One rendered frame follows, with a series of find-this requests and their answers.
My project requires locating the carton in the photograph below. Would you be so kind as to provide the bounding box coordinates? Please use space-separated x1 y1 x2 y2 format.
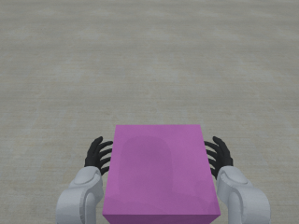
102 124 221 224

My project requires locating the robot left hand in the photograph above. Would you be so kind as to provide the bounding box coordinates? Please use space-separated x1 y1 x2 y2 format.
84 136 113 176

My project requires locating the robot left forearm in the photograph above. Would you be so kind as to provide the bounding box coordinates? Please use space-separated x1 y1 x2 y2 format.
55 166 104 224

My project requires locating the robot right hand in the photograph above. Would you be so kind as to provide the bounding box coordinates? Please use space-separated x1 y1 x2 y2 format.
204 136 234 180

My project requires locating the robot right forearm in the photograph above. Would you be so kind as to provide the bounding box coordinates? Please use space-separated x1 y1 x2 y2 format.
216 165 272 224

